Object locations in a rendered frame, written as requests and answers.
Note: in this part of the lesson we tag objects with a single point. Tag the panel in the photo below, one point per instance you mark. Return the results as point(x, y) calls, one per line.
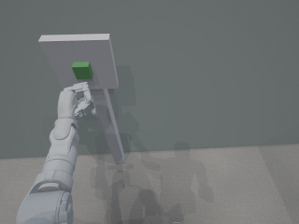
point(64, 50)

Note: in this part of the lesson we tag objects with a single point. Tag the button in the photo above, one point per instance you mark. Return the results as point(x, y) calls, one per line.
point(82, 70)

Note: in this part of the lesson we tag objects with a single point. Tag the left robot hand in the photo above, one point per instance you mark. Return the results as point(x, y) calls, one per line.
point(69, 107)

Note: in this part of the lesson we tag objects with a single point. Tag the robot left forearm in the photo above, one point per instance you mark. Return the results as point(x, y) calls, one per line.
point(60, 163)

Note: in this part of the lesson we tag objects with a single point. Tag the left robot upper arm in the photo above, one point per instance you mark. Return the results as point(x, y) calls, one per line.
point(50, 207)

